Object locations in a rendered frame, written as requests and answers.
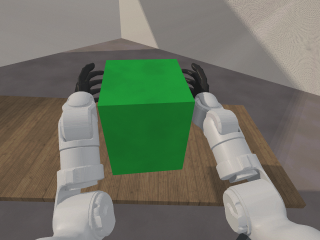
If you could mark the left robot upper arm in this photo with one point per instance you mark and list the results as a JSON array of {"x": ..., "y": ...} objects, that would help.
[{"x": 83, "y": 216}]

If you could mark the carton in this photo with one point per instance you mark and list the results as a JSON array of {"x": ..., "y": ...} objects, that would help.
[{"x": 146, "y": 109}]

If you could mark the left robot forearm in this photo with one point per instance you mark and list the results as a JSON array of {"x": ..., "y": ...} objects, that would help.
[{"x": 78, "y": 136}]

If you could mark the right robot upper arm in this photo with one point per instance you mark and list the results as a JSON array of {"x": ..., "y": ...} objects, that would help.
[{"x": 255, "y": 209}]

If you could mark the table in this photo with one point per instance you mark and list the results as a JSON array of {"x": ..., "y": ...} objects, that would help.
[{"x": 30, "y": 160}]

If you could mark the robot right hand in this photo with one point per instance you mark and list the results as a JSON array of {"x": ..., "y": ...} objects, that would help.
[{"x": 200, "y": 80}]

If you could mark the right robot forearm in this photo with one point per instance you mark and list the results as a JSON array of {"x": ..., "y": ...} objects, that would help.
[{"x": 234, "y": 159}]

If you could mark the robot left hand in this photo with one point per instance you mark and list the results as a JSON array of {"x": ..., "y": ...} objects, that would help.
[{"x": 84, "y": 84}]

